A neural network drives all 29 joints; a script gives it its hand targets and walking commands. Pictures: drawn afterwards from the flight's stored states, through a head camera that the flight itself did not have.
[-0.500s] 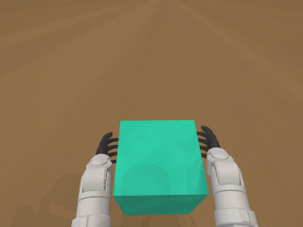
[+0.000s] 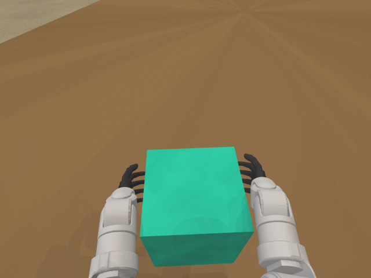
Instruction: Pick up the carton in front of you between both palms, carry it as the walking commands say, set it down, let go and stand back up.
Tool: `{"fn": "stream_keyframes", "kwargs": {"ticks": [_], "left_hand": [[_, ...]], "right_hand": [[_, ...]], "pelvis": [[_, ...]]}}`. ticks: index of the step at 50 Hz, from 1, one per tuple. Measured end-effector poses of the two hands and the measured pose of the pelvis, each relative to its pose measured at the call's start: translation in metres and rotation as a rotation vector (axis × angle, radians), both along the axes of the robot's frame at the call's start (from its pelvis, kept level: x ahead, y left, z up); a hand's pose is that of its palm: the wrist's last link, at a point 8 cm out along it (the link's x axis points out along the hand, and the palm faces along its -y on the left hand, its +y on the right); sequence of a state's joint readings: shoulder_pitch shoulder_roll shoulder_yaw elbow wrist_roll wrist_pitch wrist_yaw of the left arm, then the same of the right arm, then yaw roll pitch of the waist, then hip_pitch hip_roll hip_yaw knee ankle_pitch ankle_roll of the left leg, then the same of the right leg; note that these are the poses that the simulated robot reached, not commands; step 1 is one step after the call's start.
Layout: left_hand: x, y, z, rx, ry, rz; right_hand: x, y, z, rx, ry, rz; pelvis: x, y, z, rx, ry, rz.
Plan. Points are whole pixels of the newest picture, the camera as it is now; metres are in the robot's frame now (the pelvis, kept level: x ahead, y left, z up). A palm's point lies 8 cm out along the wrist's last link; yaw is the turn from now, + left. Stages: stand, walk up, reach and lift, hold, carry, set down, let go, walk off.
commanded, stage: set down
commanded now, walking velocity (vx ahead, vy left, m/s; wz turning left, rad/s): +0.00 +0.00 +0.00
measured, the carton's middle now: (192, 209) +0.29 +0.00 -0.04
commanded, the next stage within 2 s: none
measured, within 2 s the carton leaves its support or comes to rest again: neither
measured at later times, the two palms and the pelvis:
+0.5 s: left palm (145, 211) +0.35 +0.14 -0.13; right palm (246, 211) +0.32 -0.16 -0.11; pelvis -0.02 +0.01 -0.05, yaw -1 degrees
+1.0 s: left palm (156, 218) +0.40 +0.13 -0.27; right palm (241, 224) +0.36 -0.17 -0.26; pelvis -0.04 +0.02 -0.19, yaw -2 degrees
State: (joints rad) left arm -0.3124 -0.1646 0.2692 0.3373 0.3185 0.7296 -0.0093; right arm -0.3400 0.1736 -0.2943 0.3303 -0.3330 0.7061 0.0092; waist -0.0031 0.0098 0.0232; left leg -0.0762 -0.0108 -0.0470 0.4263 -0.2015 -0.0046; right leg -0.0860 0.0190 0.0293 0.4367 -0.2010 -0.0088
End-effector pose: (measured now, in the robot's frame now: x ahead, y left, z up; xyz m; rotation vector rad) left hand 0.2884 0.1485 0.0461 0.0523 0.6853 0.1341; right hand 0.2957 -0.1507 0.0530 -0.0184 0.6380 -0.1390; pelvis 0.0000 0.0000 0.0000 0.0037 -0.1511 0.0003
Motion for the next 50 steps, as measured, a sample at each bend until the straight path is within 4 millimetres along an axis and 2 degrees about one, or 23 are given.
{"fn": "stream_keyframes", "kwargs": {"ticks": [6,11,15,21,25,28,41,50], "left_hand": [[0.016,-0.006,-0.012,-0.004,0.018,0.002],[0.035,-0.007,-0.035,0.003,0.045,-0.024],[0.048,-0.009,-0.066,0.021,0.063,-0.056],[0.055,-0.011,-0.134,0.020,0.075,-0.096],[0.060,-0.010,-0.178,-0.001,0.058,-0.110],[0.067,-0.009,-0.202,-0.015,0.029,-0.113],[0.099,-0.017,-0.263,-0.046,0.010,-0.122],[0.113,-0.022,-0.321,-0.027,0.033,-0.156]], "right_hand": [[0.014,-0.004,-0.006,0.015,0.011,-0.034],[0.029,-0.004,-0.024,0.014,0.025,-0.065],[0.035,-0.005,-0.055,0.001,0.041,-0.077],[0.031,-0.008,-0.124,-0.010,0.053,-0.110],[0.028,-0.006,-0.167,0.000,0.035,-0.143],[0.031,-0.005,-0.191,0.009,0.004,-0.159],[0.054,-0.012,-0.251,0.034,-0.017,-0.210],[0.062,-0.017,-0.309,0.030,0.007,-0.225]], "pelvis": [[0.000,-0.007,-0.004,-0.002,0.016,-0.005],[0.000,-0.008,-0.009,-0.011,0.075,-0.005],[-0.003,-0.004,-0.014,-0.016,0.175,-0.003],[-0.011,0.006,-0.031,-0.012,0.376,-0.014],[-0.017,0.013,-0.051,-0.007,0.517,-0.019],[-0.021,0.018,-0.069,-0.007,0.611,-0.019],[-0.036,0.027,-0.142,-0.008,0.785,-0.020],[-0.045,0.023,-0.188,-0.003,0.869,-0.024]]}}
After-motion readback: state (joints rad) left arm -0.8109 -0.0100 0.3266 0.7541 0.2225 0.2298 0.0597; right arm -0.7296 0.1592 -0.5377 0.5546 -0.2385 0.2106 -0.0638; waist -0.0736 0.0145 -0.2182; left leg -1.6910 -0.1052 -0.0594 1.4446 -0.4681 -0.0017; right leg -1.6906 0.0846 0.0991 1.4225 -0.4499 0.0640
